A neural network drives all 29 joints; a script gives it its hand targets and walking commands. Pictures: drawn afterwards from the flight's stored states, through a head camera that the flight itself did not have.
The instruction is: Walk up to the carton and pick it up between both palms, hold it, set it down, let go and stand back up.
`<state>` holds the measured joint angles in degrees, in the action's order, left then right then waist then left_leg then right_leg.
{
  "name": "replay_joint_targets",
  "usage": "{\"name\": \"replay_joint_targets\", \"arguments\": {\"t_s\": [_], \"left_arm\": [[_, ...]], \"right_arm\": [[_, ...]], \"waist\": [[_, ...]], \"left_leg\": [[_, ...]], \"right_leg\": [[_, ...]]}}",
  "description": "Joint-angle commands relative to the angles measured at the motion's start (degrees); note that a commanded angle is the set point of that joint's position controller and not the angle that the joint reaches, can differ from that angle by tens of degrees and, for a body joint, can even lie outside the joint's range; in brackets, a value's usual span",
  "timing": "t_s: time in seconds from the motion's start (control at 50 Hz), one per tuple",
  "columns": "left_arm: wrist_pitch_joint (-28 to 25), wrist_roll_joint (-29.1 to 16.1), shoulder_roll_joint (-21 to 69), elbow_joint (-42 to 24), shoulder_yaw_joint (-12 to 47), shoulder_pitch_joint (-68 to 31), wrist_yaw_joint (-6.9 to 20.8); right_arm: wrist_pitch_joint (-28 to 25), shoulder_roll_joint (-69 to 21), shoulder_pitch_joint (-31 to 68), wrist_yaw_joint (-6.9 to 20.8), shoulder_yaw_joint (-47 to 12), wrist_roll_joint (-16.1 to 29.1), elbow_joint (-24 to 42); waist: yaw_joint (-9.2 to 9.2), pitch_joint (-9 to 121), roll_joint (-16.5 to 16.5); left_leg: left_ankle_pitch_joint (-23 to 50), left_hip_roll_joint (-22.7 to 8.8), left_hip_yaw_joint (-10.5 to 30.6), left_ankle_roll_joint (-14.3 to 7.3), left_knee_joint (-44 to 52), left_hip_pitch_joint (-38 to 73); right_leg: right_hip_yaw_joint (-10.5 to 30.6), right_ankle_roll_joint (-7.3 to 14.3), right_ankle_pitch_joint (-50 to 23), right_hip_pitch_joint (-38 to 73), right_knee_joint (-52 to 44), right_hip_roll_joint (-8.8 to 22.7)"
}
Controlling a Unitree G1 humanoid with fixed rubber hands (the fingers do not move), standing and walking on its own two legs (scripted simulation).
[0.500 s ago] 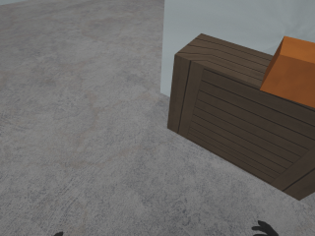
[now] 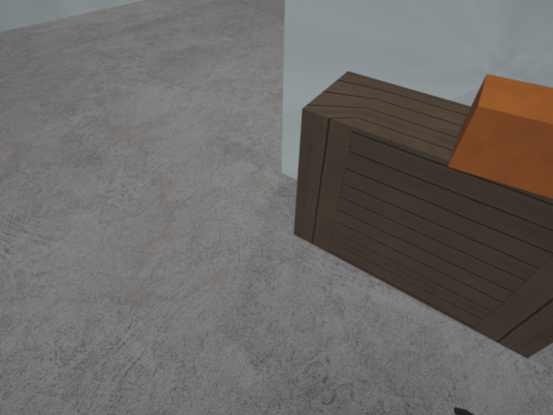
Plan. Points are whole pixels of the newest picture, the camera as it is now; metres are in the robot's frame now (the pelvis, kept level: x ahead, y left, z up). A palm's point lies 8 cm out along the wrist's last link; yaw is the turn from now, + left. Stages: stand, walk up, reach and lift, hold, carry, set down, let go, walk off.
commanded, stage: stand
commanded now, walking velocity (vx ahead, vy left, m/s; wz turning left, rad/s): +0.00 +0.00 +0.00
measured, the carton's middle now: (529, 136) +0.74 -0.64 -0.02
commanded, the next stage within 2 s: walk up in 0.28 s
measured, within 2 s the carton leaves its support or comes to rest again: neither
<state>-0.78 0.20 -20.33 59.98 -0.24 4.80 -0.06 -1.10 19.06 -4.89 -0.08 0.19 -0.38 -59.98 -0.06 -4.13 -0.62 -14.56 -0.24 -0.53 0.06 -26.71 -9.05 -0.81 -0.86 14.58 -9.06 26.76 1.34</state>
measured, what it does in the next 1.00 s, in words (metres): steps to the right, turning right: right foot, then left foot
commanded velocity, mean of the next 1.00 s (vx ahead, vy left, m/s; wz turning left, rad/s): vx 0.00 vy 0.00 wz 0.00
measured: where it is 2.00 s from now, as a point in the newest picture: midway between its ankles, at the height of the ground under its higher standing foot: (388, 387)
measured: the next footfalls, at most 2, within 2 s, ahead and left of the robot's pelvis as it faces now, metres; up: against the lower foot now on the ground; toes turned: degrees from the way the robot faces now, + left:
right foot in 0.76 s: +0.11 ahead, -0.26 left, +0.00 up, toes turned -17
left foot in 0.98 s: +0.17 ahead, -0.05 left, +0.00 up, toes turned -15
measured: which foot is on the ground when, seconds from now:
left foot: down 0.00-0.78, up 0.80-0.96, down 0.98-1.00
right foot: down 0.00-0.54, up 0.56-0.74, down 0.76-1.00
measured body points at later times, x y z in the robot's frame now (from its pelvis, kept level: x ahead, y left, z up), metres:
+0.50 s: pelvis +0.00 -0.01 +0.01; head +0.00 -0.01 +0.46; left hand +0.10 +0.29 -0.12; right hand +0.09 -0.31 -0.12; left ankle +0.00 +0.12 -0.74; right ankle +0.00 -0.13 -0.74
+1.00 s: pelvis +0.09 -0.11 -0.03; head +0.10 -0.10 +0.42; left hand +0.23 +0.19 -0.15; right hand +0.10 -0.46 -0.11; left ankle +0.13 -0.04 -0.74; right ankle +0.07 -0.25 -0.74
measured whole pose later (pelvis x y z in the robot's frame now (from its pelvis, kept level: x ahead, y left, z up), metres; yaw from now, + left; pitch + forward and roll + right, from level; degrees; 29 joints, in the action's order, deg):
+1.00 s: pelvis +0.09 -0.11 -0.03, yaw -18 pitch -2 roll -2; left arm 1.5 0.7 -24.5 47.3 -6.1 17.8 5.0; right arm -5.7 24.1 -12.7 0.0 3.7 -0.3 -49.6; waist 3.4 -3.5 0.0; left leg -22.6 -1.4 -4.1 -2.2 -43.4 -19.2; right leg 1.0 0.4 19.7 -19.3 41.1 -2.0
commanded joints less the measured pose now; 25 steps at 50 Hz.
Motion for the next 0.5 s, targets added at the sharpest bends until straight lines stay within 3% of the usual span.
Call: {"name": "replay_joint_targets", "arguments": {"t_s": [0.0, 0.06, 0.12, 0.14, 0.16, 0.22, 0.26, 0.3, 0.32, 0.36, 0.38, 0.44, 0.46, 0.48], "left_arm": [[-1.1, 0.1, -11.5, -1.8, -2.0, -1.3, 0.0], [-1.0, 0.1, -10.2, -2.4, -1.9, -4.2, -0.3], [-0.8, -0.3, -10.6, -1.9, -1.6, -2.8, -0.3], [-1.2, -0.3, -11.8, -1.3, -2.1, -2.9, -0.5], [-1.1, 0.4, -11.3, -1.2, -2.0, -3.4, -0.5], [-0.9, 0.2, -12.8, -0.8, -2.3, -2.6, -0.3], [-1.1, -0.2, -12.7, -0.8, -2.3, -3.4, -0.4], [-0.8, 0.3, -11.7, -0.1, -2.2, -3.1, -0.6], [-0.8, 0.1, -11.6, -0.2, -2.4, -3.3, -0.5], [-0.7, 0.4, -11.7, -0.1, -2.4, -3.9, -0.3], [-0.7, 0.1, -12.4, -1.1, -2.4, -5.0, -0.1], [-1.1, -0.1, -11.0, -0.2, -2.0, -3.1, 0.1], [1.2, 1.7, -17.4, -6.6, -6.4, -0.1, 2.8], [2.3, 1.4, -14.7, -7.1, -6.1, -1.2, 4.0]], "right_arm": [[-0.9, 11.6, 2.8, 0.0, 2.0, 0.1, 2.1], [-1.1, 10.7, 2.6, -0.3, 1.7, 0.1, 1.8], [-1.0, 13.0, 2.7, 0.0, 2.2, -0.2, 0.9], [-0.9, 11.7, 2.3, 0.1, 1.8, -0.3, 1.1], [-0.9, 12.5, 3.3, -0.2, 2.3, -0.3, 1.0], [-0.7, 11.6, 1.9, -0.5, 1.9, 0.2, 0.4], [-0.6, 11.9, 3.1, -0.2, 1.9, -0.3, 0.1], [-0.6, 11.4, 0.8, -0.2, 2.0, 0.1, -0.3], [-0.7, 11.8, 1.8, -0.4, 1.9, -0.3, -0.1], [-0.9, 12.9, 3.5, -0.3, 2.6, -0.3, -0.2], [-0.7, 11.3, 3.3, -0.2, 1.8, -0.5, 0.6], [-0.6, 12.9, 3.4, -0.2, 2.4, -0.2, -0.4], [-2.1, 21.7, -2.6, -0.9, 6.1, -0.2, 4.4], [-2.5, 21.9, -6.1, -1.3, 6.5, -0.5, 3.7]], "waist": [[0.13, 5.0, 2.5], [-0.34, 5.5, -0.8], [-0.39, 4.4, 1.3], [-0.38, 2.4, 0.0], [-0.37, 4.0, 1.2], [-0.31, 6.3, 0.4], [-0.08, 4.8, 2.8], [-0.57, 3.0, 0.2], [0.58, 2.3, -0.5], [0.38, 4.1, 1.6], [0.26, 3.1, -0.8], [0.42, 4.6, -0.1], [-0.73, 4.8, -2.1], [-2.2, 2.1, 0.6]], "left_leg": [[11.0, -6.4, 4.8, -1.3, 7.2, 1.5], [9.5, -6.4, 4.8, -1.3, 8.8, 1.1], [8.7, -6.4, 5.3, -1.0, 9.1, 2.3], [10.2, -6.8, 5.3, -1.0, 9.6, 1.6], [9.4, -6.5, 4.9, -0.8, 8.9, 2.5], [11.1, -6.7, 4.6, -0.5, 9.7, 3.7], [9.8, -6.9, 4.1, -0.6, 10.0, 2.8], [8.8, -6.8, 4.6, -0.3, 11.1, 2.2], [8.8, -6.9, 4.7, -0.7, 11.4, 1.2], [8.5, -6.7, 4.1, -0.3, 10.4, 3.3], [8.1, -7.0, 4.4, -0.3, 11.2, 1.6], [8.9, -7.1, 4.6, -0.6, 10.6, 3.7], [-8.6, -5.1, 1.3, -3.7, 2.3, 10.5], [-16.4, -7.9, 4.9, -5.2, 5.2, 16.2]], "right_leg": [[5.0, 2.5, -9.8, 1.5, -7.4, 5.9], [5.1, 2.7, -10.2, 3.2, -7.4, 6.1], [5.3, 3.0, -8.8, 0.9, -9.4, 6.6], [5.5, 3.1, -8.7, 0.9, -8.8, 6.5], [5.0, 3.1, -10.0, 1.4, -10.2, 6.4], [5.1, 2.5, -10.8, 3.1, -9.2, 6.1], [5.7, 2.7, -9.9, 2.8, -10.2, 6.4], [4.7, 2.4, -9.1, 1.7, -9.9, 6.3], [4.9, 2.5, -8.6, 2.6, -10.0, 6.4], [5.3, 2.8, -9.2, 2.2, -10.8, 6.2], [4.4, 2.3, -7.1, 1.4, -10.2, 6.0], [5.2, 2.5, -8.9, 2.0, -11.6, 6.3], [10.9, 5.6, 4.7, -11.7, -3.9, 2.5], [9.7, 5.8, 15.4, -23.0, -1.7, 1.3]]}}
